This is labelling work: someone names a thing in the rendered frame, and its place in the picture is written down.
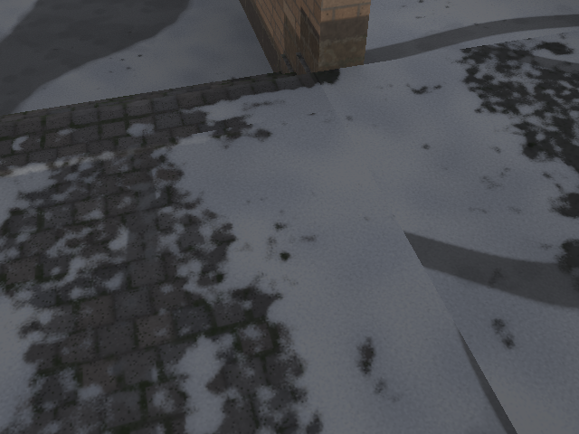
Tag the stairs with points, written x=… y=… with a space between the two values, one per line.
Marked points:
x=148 y=95

